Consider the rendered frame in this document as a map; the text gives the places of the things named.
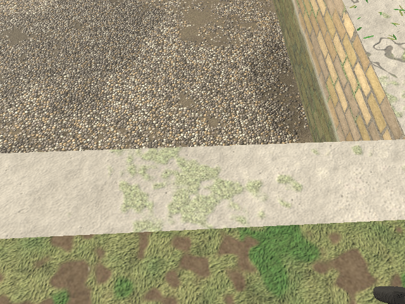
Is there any robot right hand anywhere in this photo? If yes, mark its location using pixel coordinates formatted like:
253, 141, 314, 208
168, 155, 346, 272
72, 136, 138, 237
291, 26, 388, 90
373, 286, 405, 304

